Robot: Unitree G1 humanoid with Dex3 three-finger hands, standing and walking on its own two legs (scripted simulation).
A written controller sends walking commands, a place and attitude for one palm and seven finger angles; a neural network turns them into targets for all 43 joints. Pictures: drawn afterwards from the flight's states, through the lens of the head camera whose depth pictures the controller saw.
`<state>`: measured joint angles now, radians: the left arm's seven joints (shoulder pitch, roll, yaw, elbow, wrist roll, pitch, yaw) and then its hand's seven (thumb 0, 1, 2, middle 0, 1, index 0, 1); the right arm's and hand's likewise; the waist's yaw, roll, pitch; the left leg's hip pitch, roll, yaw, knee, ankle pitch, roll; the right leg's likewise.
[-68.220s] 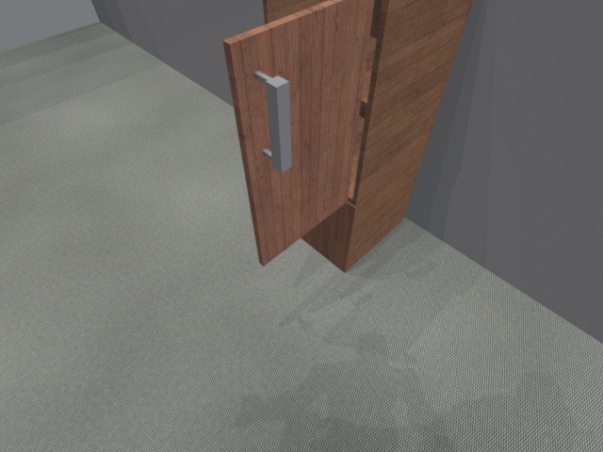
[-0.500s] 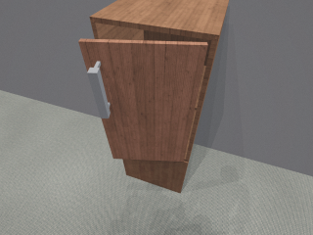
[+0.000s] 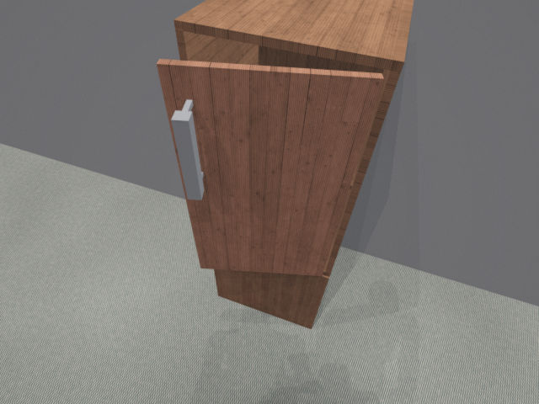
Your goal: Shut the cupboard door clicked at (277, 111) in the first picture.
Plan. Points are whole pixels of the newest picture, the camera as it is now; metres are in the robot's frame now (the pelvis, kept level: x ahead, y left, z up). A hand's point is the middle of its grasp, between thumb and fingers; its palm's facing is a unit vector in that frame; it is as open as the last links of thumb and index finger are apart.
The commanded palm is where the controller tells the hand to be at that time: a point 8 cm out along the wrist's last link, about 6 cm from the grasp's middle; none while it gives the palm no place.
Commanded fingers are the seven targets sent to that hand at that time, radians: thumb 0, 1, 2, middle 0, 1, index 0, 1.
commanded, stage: shuffle to correct the standing spot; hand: left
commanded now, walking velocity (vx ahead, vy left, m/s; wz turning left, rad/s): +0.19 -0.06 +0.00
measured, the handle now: (192, 151) +0.50 +0.18 +0.10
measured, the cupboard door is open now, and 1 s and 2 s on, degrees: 17 17 17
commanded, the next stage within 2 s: come to a stop and stand still in 0.06 s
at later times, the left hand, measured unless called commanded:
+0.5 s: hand out of the picture +0.05 +0.15 -0.18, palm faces -0.02 -0.98 -0.19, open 7.3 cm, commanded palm none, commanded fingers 0.00 0.90 0.90 -0.20 -0.30 -0.20 -0.30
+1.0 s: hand out of the picture +0.04 +0.16 -0.18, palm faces +0.02 -0.97 -0.23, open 7.4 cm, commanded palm none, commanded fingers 0.00 0.90 0.90 -0.20 -0.30 -0.20 -0.30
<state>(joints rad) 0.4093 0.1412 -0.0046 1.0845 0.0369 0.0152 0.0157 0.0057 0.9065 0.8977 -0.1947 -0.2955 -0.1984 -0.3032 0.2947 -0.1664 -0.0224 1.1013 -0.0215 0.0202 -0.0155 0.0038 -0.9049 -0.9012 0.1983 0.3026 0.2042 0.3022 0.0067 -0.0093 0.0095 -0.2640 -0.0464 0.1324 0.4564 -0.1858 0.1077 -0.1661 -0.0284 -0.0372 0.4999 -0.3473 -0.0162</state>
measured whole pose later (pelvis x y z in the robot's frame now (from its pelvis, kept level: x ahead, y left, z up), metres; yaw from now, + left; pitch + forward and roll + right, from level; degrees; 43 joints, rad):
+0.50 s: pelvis +0.05 -0.01 +0.00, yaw -2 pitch -1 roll +0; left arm 0.29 0.13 0.00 1.08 0.03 0.00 0.05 0.03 0.94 0.90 -0.20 -0.30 -0.20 -0.30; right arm 0.29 -0.10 -0.01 1.14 -0.01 0.00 -0.05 0.01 -0.92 -0.90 0.20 0.30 0.20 0.30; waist -0.01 -0.01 0.05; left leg -0.19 -0.03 0.16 0.47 -0.27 0.08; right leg -0.19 -0.04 -0.04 0.50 -0.29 0.02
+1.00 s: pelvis +0.00 -0.02 -0.01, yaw +1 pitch -2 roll -1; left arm 0.31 0.18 0.00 0.94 0.03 0.02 0.04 0.01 0.91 0.90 -0.20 -0.30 -0.20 -0.30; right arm 0.24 -0.19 -0.05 0.95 -0.02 0.02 -0.01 0.00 -0.91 -0.90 0.20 0.30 0.20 0.30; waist -0.02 0.02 0.01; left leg -0.32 -0.01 0.10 0.62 -0.26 0.06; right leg -0.28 -0.01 -0.08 0.60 -0.28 -0.01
